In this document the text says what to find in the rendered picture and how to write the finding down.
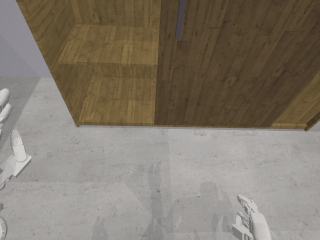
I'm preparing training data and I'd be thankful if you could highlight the robot right hand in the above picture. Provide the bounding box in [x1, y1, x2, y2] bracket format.
[232, 194, 272, 240]

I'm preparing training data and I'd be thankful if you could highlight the wardrobe door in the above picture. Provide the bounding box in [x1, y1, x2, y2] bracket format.
[274, 70, 320, 124]
[154, 0, 320, 127]

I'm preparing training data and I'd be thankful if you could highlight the handle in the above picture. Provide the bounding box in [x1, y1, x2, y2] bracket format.
[175, 0, 186, 40]

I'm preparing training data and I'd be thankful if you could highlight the robot left hand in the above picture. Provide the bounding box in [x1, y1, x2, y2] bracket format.
[0, 88, 32, 191]

